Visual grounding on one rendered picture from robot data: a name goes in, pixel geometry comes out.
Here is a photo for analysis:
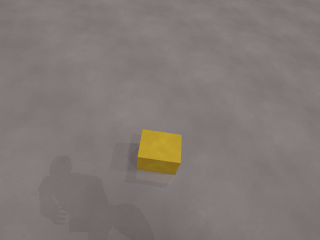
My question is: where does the carton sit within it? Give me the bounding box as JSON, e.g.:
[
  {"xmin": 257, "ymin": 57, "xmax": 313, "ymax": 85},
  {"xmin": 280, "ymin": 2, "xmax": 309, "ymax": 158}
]
[{"xmin": 137, "ymin": 129, "xmax": 182, "ymax": 175}]

